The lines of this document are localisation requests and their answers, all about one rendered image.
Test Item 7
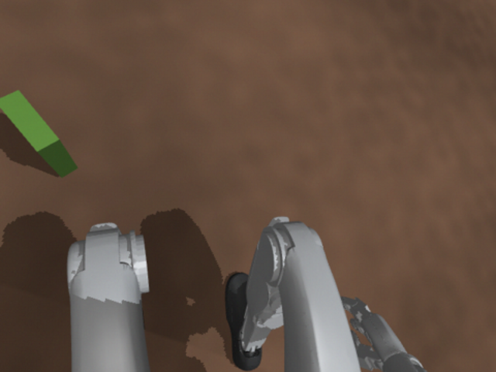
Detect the right robot hand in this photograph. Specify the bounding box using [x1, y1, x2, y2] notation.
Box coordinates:
[340, 296, 407, 371]

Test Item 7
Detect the right robot arm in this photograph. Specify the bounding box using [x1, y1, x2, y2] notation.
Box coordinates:
[382, 353, 427, 372]

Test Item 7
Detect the carton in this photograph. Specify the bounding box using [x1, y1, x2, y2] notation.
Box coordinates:
[0, 90, 78, 177]

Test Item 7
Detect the right robot foot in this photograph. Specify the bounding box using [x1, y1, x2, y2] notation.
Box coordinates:
[225, 273, 262, 371]

